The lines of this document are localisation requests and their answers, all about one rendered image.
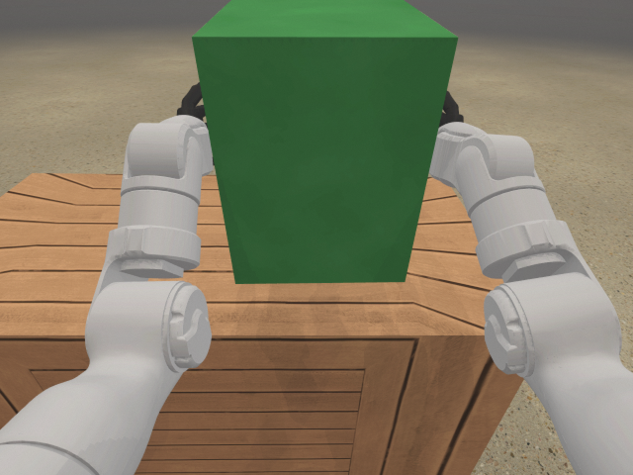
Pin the robot left forearm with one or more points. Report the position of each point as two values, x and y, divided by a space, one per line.
160 194

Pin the right robot upper arm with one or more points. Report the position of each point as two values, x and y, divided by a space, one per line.
559 333

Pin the left robot hand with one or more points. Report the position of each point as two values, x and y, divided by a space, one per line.
189 104

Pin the right robot hand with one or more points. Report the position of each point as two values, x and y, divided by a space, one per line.
451 109

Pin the pedestal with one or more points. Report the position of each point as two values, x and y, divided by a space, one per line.
380 378

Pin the left robot upper arm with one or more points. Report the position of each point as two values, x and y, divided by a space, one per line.
141 337

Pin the robot right forearm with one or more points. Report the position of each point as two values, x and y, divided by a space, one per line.
518 235

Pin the carton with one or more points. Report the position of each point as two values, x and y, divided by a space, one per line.
323 117

